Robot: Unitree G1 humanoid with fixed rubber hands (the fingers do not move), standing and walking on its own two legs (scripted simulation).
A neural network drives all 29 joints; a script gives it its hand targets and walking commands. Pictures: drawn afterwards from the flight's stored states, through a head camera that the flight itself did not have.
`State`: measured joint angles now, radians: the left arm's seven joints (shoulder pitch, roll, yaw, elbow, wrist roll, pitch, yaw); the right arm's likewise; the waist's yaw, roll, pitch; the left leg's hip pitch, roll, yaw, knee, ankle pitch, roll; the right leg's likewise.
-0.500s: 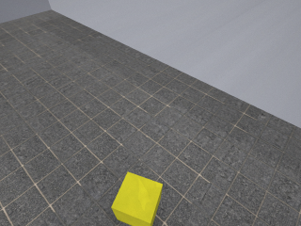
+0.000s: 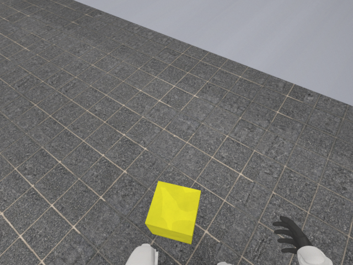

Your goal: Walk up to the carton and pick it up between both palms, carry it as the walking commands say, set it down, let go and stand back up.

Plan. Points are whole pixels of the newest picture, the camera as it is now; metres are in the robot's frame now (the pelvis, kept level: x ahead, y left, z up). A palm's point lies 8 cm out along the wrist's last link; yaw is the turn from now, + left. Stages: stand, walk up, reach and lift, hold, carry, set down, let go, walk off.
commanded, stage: walk up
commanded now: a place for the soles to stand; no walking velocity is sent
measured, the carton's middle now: (175, 213) +0.39 +0.06 -0.64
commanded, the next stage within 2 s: none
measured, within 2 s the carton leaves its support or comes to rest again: neither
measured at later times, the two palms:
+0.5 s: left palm out of the picture +0.07 +0.41 -0.11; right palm out of the picture -0.04 -0.10 -0.14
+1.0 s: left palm out of the picture +0.01 +0.50 -0.12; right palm out of the picture -0.15 +0.02 -0.12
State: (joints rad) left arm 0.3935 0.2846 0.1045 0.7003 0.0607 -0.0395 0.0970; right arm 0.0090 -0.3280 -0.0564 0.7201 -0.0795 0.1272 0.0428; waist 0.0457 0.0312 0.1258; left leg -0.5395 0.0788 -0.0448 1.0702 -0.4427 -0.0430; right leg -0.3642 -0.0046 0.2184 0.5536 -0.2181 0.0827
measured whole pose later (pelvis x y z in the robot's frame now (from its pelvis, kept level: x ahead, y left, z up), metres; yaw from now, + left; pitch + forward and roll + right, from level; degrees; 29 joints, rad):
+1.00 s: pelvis -0.10 +0.27 +0.00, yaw -18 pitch -1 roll +0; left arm 0.32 0.25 0.01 0.88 0.04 0.00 -0.02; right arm 0.38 -0.25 0.00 0.80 -0.01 0.00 0.00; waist 0.02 -0.01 0.02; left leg -0.23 0.04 0.06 0.58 -0.33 0.00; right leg -0.30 0.01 0.05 0.58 -0.29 0.00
